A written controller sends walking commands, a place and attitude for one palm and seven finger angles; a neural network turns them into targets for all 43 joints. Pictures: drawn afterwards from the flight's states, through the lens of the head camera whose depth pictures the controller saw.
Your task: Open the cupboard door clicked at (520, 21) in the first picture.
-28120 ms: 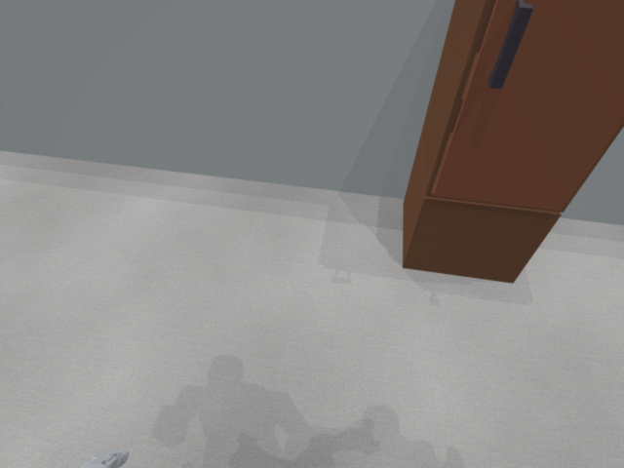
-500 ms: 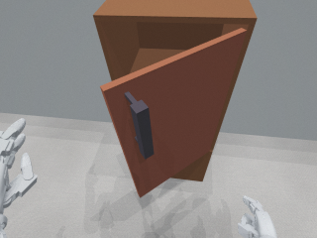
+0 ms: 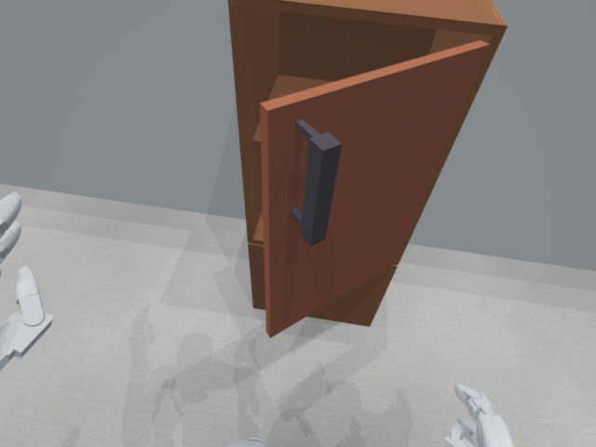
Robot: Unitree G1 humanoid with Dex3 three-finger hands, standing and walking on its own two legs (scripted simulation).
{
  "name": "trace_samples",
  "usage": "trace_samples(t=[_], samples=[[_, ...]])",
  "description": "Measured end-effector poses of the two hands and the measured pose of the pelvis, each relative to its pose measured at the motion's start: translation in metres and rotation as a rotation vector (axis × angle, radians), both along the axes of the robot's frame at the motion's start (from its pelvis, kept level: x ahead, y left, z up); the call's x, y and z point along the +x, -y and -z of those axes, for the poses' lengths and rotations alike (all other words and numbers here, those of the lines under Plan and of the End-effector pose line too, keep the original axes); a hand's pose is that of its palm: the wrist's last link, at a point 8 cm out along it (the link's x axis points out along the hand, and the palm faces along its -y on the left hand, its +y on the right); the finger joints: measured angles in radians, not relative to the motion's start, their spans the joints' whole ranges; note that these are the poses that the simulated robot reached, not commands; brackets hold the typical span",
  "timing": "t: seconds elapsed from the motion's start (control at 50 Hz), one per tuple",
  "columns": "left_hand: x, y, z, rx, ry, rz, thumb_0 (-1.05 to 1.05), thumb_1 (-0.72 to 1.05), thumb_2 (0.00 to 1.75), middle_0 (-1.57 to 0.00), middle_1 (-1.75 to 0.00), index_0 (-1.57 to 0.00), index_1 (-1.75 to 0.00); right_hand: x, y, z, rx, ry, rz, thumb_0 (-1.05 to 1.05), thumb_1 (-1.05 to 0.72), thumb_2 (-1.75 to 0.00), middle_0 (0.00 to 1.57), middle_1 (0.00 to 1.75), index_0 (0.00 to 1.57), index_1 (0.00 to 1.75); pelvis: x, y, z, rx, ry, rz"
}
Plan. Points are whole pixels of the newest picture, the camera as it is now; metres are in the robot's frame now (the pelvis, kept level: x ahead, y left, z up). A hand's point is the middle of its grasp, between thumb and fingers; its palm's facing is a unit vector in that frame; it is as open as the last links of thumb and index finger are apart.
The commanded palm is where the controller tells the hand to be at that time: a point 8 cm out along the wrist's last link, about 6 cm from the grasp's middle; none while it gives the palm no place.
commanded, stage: step back with the hand held close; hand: left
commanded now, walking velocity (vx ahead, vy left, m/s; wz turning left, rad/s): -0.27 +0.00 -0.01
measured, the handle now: (308, 185) +0.41 +0.02 +0.15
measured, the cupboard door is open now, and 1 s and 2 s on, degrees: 42 42 42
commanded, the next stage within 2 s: stop stepping back and stand still in 0.40 s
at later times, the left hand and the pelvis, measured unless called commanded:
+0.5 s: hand out of the picture +0.11 +0.26 +0.18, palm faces +0.27 -0.86 -0.44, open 7.4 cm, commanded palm +0.06 +0.32 +0.19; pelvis -0.10 +0.03 +0.00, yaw -4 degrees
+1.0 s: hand out of the picture +0.01 +0.35 +0.19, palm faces +0.43 -0.84 -0.33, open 7.5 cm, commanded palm -0.08 +0.38 +0.19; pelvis -0.23 +0.09 +0.01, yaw -2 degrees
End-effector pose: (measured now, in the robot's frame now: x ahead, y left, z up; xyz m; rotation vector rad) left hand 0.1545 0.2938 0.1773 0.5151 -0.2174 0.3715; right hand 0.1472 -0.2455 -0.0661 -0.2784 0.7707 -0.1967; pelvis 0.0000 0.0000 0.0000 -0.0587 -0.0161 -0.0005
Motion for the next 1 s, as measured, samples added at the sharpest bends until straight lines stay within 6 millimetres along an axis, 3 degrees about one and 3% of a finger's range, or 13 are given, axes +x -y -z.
trace_samples(t=[0.08, 0.22, 0.32, 0.4, 0.5, 0.56, 0.64, 0.72, 0.78, 0.82, 0.92, 1.0], samples=[[-0.007, -0.015, -0.001, 0.003, 0.045, -0.002, 0.02, 0.89, 0.90, -0.21, -0.30, -0.21, -0.30, -0.017, -0.012, 0.002, -0.024, -0.011, 0.000, 0.01, -0.90, -0.90, 0.20, 0.30, 0.20, 0.30, -0.011, -0.012, 0.002, -0.018, 0.014, -0.006], [-0.027, -0.035, -0.030, 0.041, 0.114, -0.017, 0.02, 0.89, 0.90, -0.21, -0.30, -0.21, -0.30, -0.033, -0.044, -0.012, 0.031, -0.015, -0.036, 0.02, -0.90, -0.90, 0.20, 0.30, 0.20, 0.30, -0.028, -0.019, -0.015, -0.043, -0.043, -0.013], [-0.041, -0.030, -0.019, -0.011, 0.056, 0.021, 0.01, 0.89, 0.90, -0.21, -0.30, -0.20, -0.30, -0.035, -0.057, -0.017, 0.063, 0.030, -0.075, 0.01, -0.90, -0.90, 0.20, 0.30, 0.20, 0.30, -0.049, -0.021, -0.016, -0.038, -0.093, 0.013], [-0.055, -0.016, -0.008, 0.014, 0.034, 0.098, 0.02, 0.89, 0.90, -0.21, -0.30, -0.20, -0.30, -0.043, -0.056, -0.008, 0.070, 0.070, -0.101, 0.01, -0.90, -0.90, 0.20, 0.30, 0.21, 0.30, -0.078, -0.019, -0.002, 0.019, -0.101, 0.055], [-0.074, -0.008, -0.019, 0.041, 0.102, 0.208, 0.02, 0.89, 0.90, -0.21, -0.30, -0.21, -0.30, -0.080, -0.047, 0.000, 0.044, 0.044, -0.030, 0.01, -0.90, -0.90, 0.20, 0.30, 0.21, 0.30, -0.096, -0.026, 0.004, -0.013, -0.024, 0.070], [-0.083, -0.016, -0.024, 0.066, 0.171, 0.228, 0.02, 0.89, 0.90, -0.22, -0.30, -0.21, -0.30, -0.104, -0.039, 0.000, 0.012, 0.062, 0.030, 0.01, -0.90, -0.90, 0.20, 0.30, 0.21, 0.30, -0.103, -0.031, 0.011, -0.022, 0.016, 0.081], [-0.098, -0.036, -0.020, 0.032, 0.162, 0.157, 0.01, 0.89, 0.90, -0.22, -0.30, -0.21, -0.30, -0.139, -0.036, -0.005, -0.002, 0.081, 0.048, 0.01, -0.90, -0.90, 0.20, 0.30, 0.20, 0.30, -0.135, -0.036, 0.008, -0.019, 0.044, 0.052], [-0.146, -0.049, -0.011, 0.034, 0.068, 0.098, 0.01, 0.89, 0.90, -0.21, -0.30, -0.21, -0.30, -0.177, -0.038, -0.006, 0.011, 0.059, 0.050, 0.01, -0.90, -0.90, 0.20, 0.30, 0.20, 0.30, -0.168, -0.043, 0.005, 0.009, 0.042, 0.022], [-0.183, -0.057, -0.007, -0.003, 0.036, 0.081, 0.02, 0.89, 0.90, -0.21, -0.30, -0.21, -0.30, -0.207, -0.041, -0.009, -0.006, -0.009, 0.082, 0.01, -0.90, -0.90, 0.20, 0.30, 0.20, 0.30, -0.175, -0.051, -0.003, 0.029, 0.006, 0.054], [-0.197, -0.066, -0.006, -0.024, 0.051, 0.053, 0.02, 0.89, 0.90, -0.21, -0.30, -0.21, -0.30, -0.223, -0.048, -0.015, -0.037, -0.032, 0.082, 0.01, -0.90, -0.90, 0.20, 0.30, 0.20, 0.30, -0.180, -0.058, -0.009, 0.032, -0.019, 0.075], [-0.198, -0.091, -0.005, -0.055, 0.194, 0.009, 0.02, 0.89, 0.90, -0.21, -0.30, -0.21, -0.30, -0.240, -0.066, -0.013, -0.103, 0.026, 0.041, 0.02, -0.90, -0.90, 0.20, 0.30, 0.20, 0.30, -0.210, -0.083, 0.002, 0.025, -0.007, 0.043], [-0.190, -0.093, -0.023, -0.025, 0.213, 0.057, 0.02, 0.89, 0.90, -0.21, -0.30, -0.20, -0.30, -0.254, -0.094, -0.017, -0.008, 0.064, 0.052, 0.02, -0.90, -0.90, 0.20, 0.30, 0.20, 0.30, -0.227, -0.088, -0.008, 0.033, 0.029, 0.036]])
